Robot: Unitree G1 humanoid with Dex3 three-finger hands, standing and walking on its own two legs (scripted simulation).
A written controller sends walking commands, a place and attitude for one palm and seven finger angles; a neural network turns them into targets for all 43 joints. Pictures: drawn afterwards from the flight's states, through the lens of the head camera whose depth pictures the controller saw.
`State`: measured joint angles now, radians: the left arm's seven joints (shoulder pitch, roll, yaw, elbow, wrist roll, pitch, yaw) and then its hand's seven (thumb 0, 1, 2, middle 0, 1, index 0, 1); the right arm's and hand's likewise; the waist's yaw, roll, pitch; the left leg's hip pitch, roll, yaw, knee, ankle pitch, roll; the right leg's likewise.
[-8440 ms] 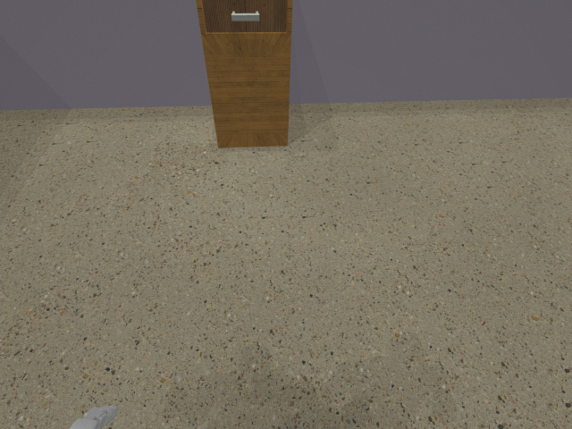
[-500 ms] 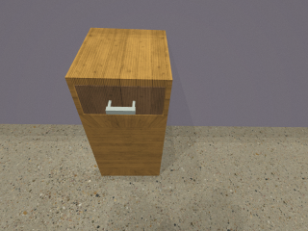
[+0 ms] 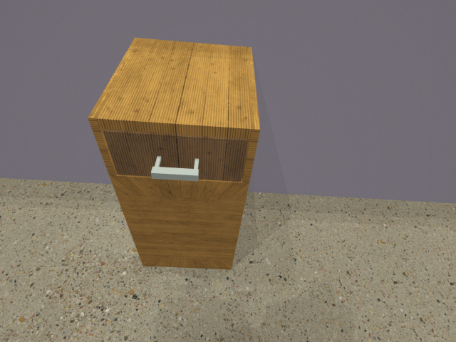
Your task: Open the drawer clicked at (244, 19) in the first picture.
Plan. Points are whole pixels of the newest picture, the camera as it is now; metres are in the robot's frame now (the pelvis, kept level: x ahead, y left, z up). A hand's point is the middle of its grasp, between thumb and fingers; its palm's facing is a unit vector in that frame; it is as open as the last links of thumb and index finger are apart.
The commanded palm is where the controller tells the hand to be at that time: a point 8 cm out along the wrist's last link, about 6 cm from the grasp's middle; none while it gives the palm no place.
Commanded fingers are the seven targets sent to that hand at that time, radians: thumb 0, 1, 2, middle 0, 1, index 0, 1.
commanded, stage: shuffle to correct the standing spot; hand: left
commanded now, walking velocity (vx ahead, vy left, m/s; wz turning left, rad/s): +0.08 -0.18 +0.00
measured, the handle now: (176, 167) +0.53 +0.15 -0.06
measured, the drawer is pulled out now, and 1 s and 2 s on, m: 0.00 0.00 0.00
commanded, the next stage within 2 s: come to a stop and stand still in 0.12 s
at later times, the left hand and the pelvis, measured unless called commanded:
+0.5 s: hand (183, 340) +0.17 +0.09 -0.16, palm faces +0.08 -0.98 -0.20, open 7.2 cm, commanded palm none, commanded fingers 0.00 0.90 0.90 -0.20 -0.30 -0.20 -0.30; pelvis +0.08 -0.09 +0.00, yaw +3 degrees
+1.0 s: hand out of the picture +0.01 +0.13 -0.17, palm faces +0.08 -0.97 -0.25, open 7.4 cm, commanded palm none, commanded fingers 0.00 0.90 0.90 -0.20 -0.30 -0.20 -0.30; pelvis +0.03 -0.06 +0.00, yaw +0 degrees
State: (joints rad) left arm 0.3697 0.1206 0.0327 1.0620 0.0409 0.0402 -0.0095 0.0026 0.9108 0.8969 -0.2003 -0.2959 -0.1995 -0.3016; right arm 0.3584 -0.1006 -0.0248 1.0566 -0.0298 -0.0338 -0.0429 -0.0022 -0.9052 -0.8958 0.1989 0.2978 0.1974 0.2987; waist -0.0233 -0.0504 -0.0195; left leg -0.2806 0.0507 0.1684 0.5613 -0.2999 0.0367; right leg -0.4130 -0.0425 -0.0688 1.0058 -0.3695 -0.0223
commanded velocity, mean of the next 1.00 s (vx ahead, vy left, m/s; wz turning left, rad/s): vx -0.05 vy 0.03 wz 0.00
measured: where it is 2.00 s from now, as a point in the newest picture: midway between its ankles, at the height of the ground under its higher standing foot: outside the picture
